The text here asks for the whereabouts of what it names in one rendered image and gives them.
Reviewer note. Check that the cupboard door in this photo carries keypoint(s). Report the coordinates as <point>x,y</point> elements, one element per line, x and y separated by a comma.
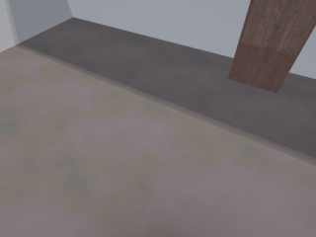
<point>279,24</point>

